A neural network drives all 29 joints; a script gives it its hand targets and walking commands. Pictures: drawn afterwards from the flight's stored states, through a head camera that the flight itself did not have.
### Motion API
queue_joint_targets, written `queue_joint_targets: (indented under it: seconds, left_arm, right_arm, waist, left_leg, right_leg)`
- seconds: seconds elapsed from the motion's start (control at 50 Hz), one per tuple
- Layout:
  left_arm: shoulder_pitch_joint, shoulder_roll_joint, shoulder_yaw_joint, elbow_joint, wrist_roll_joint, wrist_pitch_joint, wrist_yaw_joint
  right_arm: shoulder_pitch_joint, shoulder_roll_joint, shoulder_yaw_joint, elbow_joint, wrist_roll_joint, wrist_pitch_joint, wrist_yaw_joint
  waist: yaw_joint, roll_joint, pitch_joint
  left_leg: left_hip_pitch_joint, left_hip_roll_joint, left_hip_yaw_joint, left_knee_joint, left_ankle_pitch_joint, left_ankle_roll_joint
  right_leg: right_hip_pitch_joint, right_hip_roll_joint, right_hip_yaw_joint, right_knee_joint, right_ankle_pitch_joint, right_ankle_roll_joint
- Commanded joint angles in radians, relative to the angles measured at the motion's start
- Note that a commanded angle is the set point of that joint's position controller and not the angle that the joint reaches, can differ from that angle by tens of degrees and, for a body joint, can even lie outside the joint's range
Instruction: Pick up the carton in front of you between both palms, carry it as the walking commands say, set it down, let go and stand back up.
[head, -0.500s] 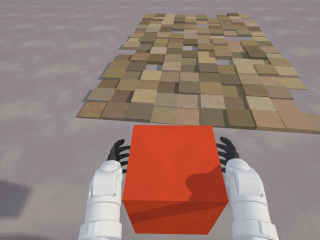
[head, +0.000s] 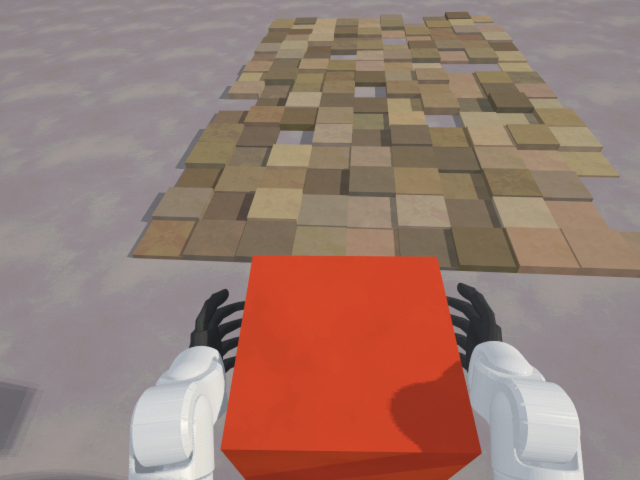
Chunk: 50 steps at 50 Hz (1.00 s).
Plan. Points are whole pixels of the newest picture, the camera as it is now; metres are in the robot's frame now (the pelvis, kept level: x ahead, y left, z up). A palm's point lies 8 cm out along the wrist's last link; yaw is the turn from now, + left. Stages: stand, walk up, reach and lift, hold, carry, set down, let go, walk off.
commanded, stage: carry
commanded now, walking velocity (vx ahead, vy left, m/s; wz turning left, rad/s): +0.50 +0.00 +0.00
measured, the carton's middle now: (342, 384) +0.24 +0.00 +0.02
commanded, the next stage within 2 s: none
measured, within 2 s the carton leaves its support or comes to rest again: neither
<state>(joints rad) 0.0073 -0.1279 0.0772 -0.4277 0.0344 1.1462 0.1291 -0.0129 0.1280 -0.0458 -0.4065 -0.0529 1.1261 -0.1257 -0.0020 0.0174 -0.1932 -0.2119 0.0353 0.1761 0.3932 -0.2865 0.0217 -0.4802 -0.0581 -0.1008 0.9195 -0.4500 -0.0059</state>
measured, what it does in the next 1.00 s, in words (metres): walks ahead: right foot, then left foot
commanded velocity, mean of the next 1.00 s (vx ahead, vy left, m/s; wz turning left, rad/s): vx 0.50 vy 0.00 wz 0.00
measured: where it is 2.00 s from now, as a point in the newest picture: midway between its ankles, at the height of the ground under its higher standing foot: (342, 240)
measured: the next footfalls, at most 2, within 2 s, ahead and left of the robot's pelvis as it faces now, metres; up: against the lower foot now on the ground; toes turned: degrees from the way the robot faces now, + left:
right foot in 0.18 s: +0.26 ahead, -0.13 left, +0.00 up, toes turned -10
left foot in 0.68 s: +0.59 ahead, +0.08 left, +0.00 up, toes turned +13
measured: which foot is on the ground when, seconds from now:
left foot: down 0.00-0.18, up 0.20-0.66, down 0.68-1.00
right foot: up 0.00-0.16, down 0.18-0.70, up 0.72-1.00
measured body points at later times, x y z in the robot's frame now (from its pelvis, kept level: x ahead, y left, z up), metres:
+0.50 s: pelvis +0.29 -0.05 +0.01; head +0.27 -0.07 +0.46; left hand +0.51 +0.12 +0.09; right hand +0.54 -0.18 +0.09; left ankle +0.39 +0.10 -0.69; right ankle +0.22 -0.12 -0.74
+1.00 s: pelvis +0.63 +0.00 +0.01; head +0.62 +0.01 +0.46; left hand +0.87 +0.14 +0.07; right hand +0.86 -0.16 +0.08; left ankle +0.56 +0.08 -0.74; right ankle +0.73 -0.16 -0.70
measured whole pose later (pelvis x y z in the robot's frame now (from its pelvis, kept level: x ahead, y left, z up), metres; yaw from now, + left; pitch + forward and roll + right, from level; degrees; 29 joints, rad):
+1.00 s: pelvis +0.63 +0.00 +0.01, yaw -1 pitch +4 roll -1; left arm 0.14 -0.14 0.03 -0.52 0.03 1.09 0.13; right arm 0.12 0.14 -0.03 -0.50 0.00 1.07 -0.14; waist -0.03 0.00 -0.12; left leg -0.07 0.04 0.23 0.25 -0.25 0.03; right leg -0.59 -0.12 -0.13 0.70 -0.12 0.01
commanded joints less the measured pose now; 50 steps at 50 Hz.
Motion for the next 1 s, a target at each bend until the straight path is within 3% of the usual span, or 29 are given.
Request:
queue_joint_targets:
  seconds: [0.0, 0.1, 0.14, 0.16, 0.18, 0.2, 0.22, 0.26, 0.28, 0.3, 0.34, 0.38, 0.48, 0.56, 0.6, 0.64, 0.66, 0.68, 0.7, 0.72, 0.74, 0.76, 0.78, 0.82, 0.86, 0.98]
  left_arm:
    - [-0.408, -0.765, -0.569, -0.169, -0.22, -0.019, -0.031]
    - [-0.271, -0.61, -0.476, -0.176, -0.154, -0.021, 0.063]
    - [-0.252, -0.569, -0.459, -0.175, -0.159, -0.02, 0.078]
    - [-0.243, -0.556, -0.453, -0.169, -0.165, -0.018, 0.083]
    - [-0.231, -0.539, -0.445, -0.165, -0.167, -0.016, 0.088]
    - [-0.252, -0.536, -0.45, -0.169, -0.177, -0.014, 0.089]
    - [-0.27, -0.556, -0.467, -0.196, -0.2, -0.012, 0.082]
    - [-0.322, -0.628, -0.511, -0.215, -0.221, -0.021, 0.062]
    - [-0.342, -0.657, -0.535, -0.223, -0.226, -0.026, 0.05]
    - [-0.352, -0.678, -0.558, -0.232, -0.233, -0.031, 0.036]
    - [-0.343, -0.689, -0.592, -0.247, -0.243, -0.038, 0.008]
    - [-0.33, -0.678, -0.616, -0.254, -0.256, -0.039, -0.014]
    - [-0.251, -0.588, -0.592, -0.215, -0.231, -0.026, -0.02]
    - [-0.226, -0.57, -0.56, -0.199, -0.196, -0.017, -0.004]
    - [-0.229, -0.575, -0.559, -0.203, -0.186, -0.016, 0.0]
    - [-0.229, -0.573, -0.567, -0.215, -0.182, -0.016, 0.003]
    - [-0.231, -0.568, -0.57, -0.22, -0.179, -0.017, 0.004]
    - [-0.241, -0.566, -0.579, -0.245, -0.18, -0.014, 0.003]
    - [-0.25, -0.581, -0.597, -0.257, -0.191, -0.015, -0.002]
    - [-0.256, -0.627, -0.616, -0.241, -0.196, -0.024, -0.009]
    - [-0.255, -0.674, -0.616, -0.228, -0.193, -0.033, -0.019]
    - [-0.256, -0.717, -0.614, -0.212, -0.189, -0.045, -0.028]
    - [-0.25, -0.749, -0.615, -0.191, -0.183, -0.059, -0.034]
    - [-0.214, -0.77, -0.608, -0.161, -0.154, -0.079, -0.038]
    - [-0.181, -0.763, -0.599, -0.14, -0.126, -0.092, -0.033]
    - [-0.193, -0.685, -0.606, -0.202, -0.142, -0.083, -0.007]
  right_arm:
    - [-0.373, 0.784, 0.536, -0.188, 0.219, 0.001, 0.008]
    - [-0.296, 0.623, 0.513, -0.212, 0.241, 0.004, -0.049]
    - [-0.285, 0.586, 0.507, -0.215, 0.243, 0.009, -0.063]
    - [-0.277, 0.564, 0.5, -0.208, 0.242, 0.013, -0.069]
    - [-0.284, 0.541, 0.499, -0.219, 0.245, 0.019, -0.074]
    - [-0.299, 0.536, 0.501, -0.234, 0.253, 0.024, -0.074]
    - [-0.293, 0.559, 0.51, -0.228, 0.263, 0.025, -0.072]
    - [-0.289, 0.627, 0.504, -0.202, 0.251, 0.018, -0.058]
    - [-0.273, 0.659, 0.504, -0.185, 0.237, 0.011, -0.05]
    - [-0.256, 0.682, 0.503, -0.175, 0.22, 0.003, -0.042]
    - [-0.228, 0.709, 0.509, -0.175, 0.192, -0.013, -0.029]
    - [-0.199, 0.707, 0.513, -0.174, 0.17, -0.021, -0.023]
    - [-0.159, 0.638, 0.513, -0.174, 0.146, -0.004, -0.033]
    - [-0.187, 0.613, 0.534, -0.196, 0.175, 0.01, -0.026]
    - [-0.193, 0.611, 0.536, -0.201, 0.187, 0.01, -0.021]
    - [-0.174, 0.614, 0.526, -0.184, 0.187, 0.007, -0.019]
    - [-0.153, 0.616, 0.519, -0.172, 0.182, 0.006, -0.017]
    - [-0.144, 0.611, 0.514, -0.164, 0.18, 0.001, -0.015]
    - [-0.144, 0.638, 0.527, -0.163, 0.197, -0.006, -0.01]
    - [-0.168, 0.668, 0.539, -0.188, 0.209, -0.01, 0.002]
    - [-0.182, 0.715, 0.558, -0.193, 0.222, -0.02, 0.014]
    - [-0.207, 0.752, 0.576, -0.201, 0.227, -0.033, 0.026]
    - [-0.229, 0.777, 0.594, -0.203, 0.228, -0.043, 0.036]
    - [-0.222, 0.786, 0.611, -0.197, 0.231, -0.058, 0.051]
    - [-0.197, 0.764, 0.613, -0.182, 0.23, -0.064, 0.06]
    - [-0.158, 0.665, 0.579, -0.203, 0.219, -0.059, 0.042]
  waist:
    - [-0.023, 0.093, -0.059]
    - [-0.01, 0.141, -0.013]
    - [0.007, 0.098, -0.04]
    - [0.021, 0.047, -0.086]
    - [0.041, -0.146, -0.121]
    - [0.037, -0.32, -0.117]
    - [0.033, -0.243, -0.102]
    - [0.026, -0.087, -0.105]
    - [0.023, -0.044, -0.098]
    - [0.02, -0.05, -0.101]
    - [0.02, -0.096, -0.085]
    - [0.02, -0.112, -0.057]
    - [0.023, -0.147, 0.025]
    - [0.027, -0.174, 0.099]
    - [0.022, -0.182, 0.09]
    - [0.001, -0.143, 0.005]
    - [-0.023, -0.093, -0.074]
    - [-0.038, 0.126, -0.16]
    - [-0.037, 0.324, -0.181]
    - [-0.03, 0.226, -0.161]
    - [-0.031, 0.141, -0.164]
    - [-0.026, 0.039, -0.141]
    - [-0.018, 0.006, -0.128]
    - [-0.013, 0.058, -0.11]
    - [-0.015, 0.086, -0.072]
    - [-0.019, 0.124, 0.049]
  left_leg:
    - [0.294, 0.264, -0.279, -0.213, 0.131, 0.121]
    - [0.109, 0.215, -0.102, -0.153, 0.177, 0.067]
    - [-0.004, 0.171, -0.01, 0.029, 0.27, 0.03]
    - [-0.088, 0.134, 0.037, 0.216, 0.279, 0.004]
    - [-0.248, 0.054, 0.055, 0.504, 0.122, -0.047]
    - [-0.474, -0.044, -0.012, 0.735, -0.205, -0.065]
    - [-0.528, 0.03, -0.135, 0.857, -0.203, -0.03]
    - [-0.523, 0.101, -0.163, 0.868, -0.103, 0.006]
    - [-0.487, 0.123, -0.172, 0.805, -0.04, 0.008]
    - [-0.44, 0.123, -0.163, 0.734, -0.002, 0.006]
    - [-0.415, 0.1, -0.117, 0.609, 0.028, -0.004]
    - [-0.435, 0.085, -0.084, 0.483, 0.083, -0.017]
    - [-0.43, 0.041, -0.002, 0.24, 0.208, -0.023]
    - [-0.4, 0.033, 0.04, 0.153, 0.238, -0.003]
    - [-0.309, 0.016, 0.068, 0.125, 0.215, 0.018]
    - [-0.049, -0.063, 0.147, 0.087, 0.133, 0.029]
    - [0.18, -0.022, 0.085, 0.089, 0.09, 0.034]
    - [0.376, 0.248, -0.369, -0.026, -0.135, 0.144]
    - [0.487, 0.398, -0.729, -0.19, -0.036, 0.233]
    - [0.465, 0.41, -0.652, -0.166, 0.13, 0.239]
    - [0.408, 0.375, -0.553, -0.138, 0.227, 0.224]
    - [0.322, 0.353, -0.457, -0.139, 0.246, 0.179]
    - [0.241, 0.33, -0.382, -0.171, 0.202, 0.138]
    - [0.164, 0.288, -0.266, -0.218, 0.111, 0.099]
    - [0.149, 0.269, -0.202, -0.263, 0.074, 0.099]
    - [0.198, 0.209, -0.058, -0.259, 0.239, 0.091]
  right_leg:
    - [-0.245, -0.027, -0.012, -0.148, 0.124, 0.017]
    - [0.069, 0.021, -0.12, -0.372, 0.315, 0.0]
    - [0.314, 0.064, -0.185, -0.406, 0.283, -0.017]
    - [0.481, 0.033, -0.14, -0.415, 0.211, -0.027]
    - [0.573, -0.194, 0.259, -0.58, -0.041, -0.095]
    - [0.67, -0.378, 0.65, -0.733, -0.05, -0.213]
    - [0.629, -0.408, 0.659, -0.739, 0.017, -0.233]
    - [0.526, -0.348, 0.488, -0.716, 0.148, -0.195]
    - [0.463, -0.325, 0.408, -0.734, 0.167, -0.165]
    - [0.421, -0.298, 0.325, -0.749, 0.172, -0.137]
    - [0.406, -0.266, 0.221, -0.778, 0.183, -0.122]
    - [0.435, -0.246, 0.165, -0.801, 0.216, -0.123]
    - [0.494, -0.195, 0.025, -0.765, 0.47, -0.104]
    - [0.523, -0.195, -0.015, -0.748, 0.545, -0.106]
    - [0.534, -0.195, -0.047, -0.682, 0.674, -0.092]
    - [0.481, -0.149, -0.134, -0.438, 0.851, -0.055]
    - [0.35, -0.12, -0.138, -0.244, 0.756, -0.026]
    - [0.095, -0.036, -0.129, 0.07, 0.523, 0.029]
    - [-0.15, 0.092, -0.046, 0.292, 0.024, 0.039]
    - [-0.21, 0.024, 0.068, 0.425, -0.018, 0.01]
    - [-0.217, -0.024, 0.094, 0.44, 0.016, -0.016]
    - [-0.199, -0.067, 0.104, 0.376, 0.073, -0.027]
    - [-0.157, -0.091, 0.112, 0.285, 0.132, -0.027]
    - [-0.097, -0.077, 0.062, 0.15, 0.184, -0.021]
    - [-0.101, -0.068, 0.018, 0.02, 0.222, -0.003]
    - [-0.119, -0.035, -0.082, -0.307, 0.386, 0.015]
